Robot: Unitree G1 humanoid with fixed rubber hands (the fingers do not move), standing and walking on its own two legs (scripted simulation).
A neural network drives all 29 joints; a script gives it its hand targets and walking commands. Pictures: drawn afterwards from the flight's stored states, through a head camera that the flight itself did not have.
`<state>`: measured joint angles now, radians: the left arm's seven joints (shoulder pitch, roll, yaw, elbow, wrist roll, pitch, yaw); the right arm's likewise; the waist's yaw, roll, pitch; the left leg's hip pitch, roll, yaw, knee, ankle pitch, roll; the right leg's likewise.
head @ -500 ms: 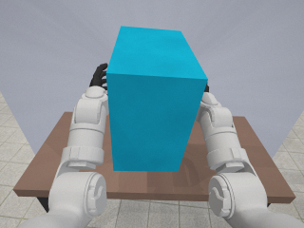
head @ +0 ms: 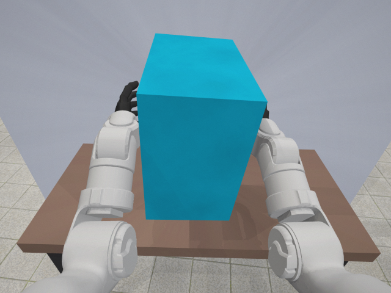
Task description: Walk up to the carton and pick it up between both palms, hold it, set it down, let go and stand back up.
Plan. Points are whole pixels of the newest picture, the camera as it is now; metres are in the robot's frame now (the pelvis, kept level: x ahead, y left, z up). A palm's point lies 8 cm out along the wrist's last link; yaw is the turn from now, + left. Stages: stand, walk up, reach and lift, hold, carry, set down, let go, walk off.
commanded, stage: hold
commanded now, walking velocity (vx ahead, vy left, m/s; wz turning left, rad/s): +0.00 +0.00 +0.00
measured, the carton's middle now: (191, 124) +0.41 +0.01 +0.21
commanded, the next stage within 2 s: none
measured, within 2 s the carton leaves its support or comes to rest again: neither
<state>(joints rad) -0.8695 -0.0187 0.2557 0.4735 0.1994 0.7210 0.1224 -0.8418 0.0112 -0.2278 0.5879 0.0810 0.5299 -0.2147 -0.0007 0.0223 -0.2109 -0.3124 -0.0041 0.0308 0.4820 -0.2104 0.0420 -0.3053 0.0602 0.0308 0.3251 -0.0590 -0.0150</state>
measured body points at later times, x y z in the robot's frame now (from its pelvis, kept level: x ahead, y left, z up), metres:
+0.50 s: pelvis +0.00 +0.00 +0.00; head -0.06 +0.00 +0.45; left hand +0.39 +0.14 +0.24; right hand +0.40 -0.12 +0.23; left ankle +0.03 +0.09 -0.74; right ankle +0.07 -0.11 -0.74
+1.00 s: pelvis +0.00 +0.00 +0.00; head -0.06 +0.00 +0.45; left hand +0.39 +0.14 +0.24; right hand +0.40 -0.12 +0.23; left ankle +0.03 +0.09 -0.74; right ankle +0.07 -0.11 -0.74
